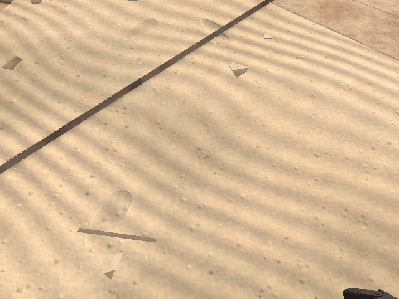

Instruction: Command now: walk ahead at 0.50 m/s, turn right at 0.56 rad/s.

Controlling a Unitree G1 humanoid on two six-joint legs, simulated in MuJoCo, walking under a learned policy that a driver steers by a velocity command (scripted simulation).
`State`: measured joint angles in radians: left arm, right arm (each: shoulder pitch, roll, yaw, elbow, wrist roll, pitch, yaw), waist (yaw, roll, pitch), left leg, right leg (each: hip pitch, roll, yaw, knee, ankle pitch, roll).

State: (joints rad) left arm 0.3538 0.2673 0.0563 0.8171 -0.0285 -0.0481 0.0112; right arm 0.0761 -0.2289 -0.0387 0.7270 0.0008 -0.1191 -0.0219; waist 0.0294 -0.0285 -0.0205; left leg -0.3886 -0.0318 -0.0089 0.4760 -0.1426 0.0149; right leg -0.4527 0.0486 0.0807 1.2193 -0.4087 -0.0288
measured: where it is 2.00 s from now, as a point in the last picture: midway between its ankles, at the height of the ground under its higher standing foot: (323, 200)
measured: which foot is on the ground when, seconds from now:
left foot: down 0.00-0.38, up 0.40-0.80, down 0.82-1.00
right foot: up 0.00-0.36, down 0.38-0.84, up 0.86-1.00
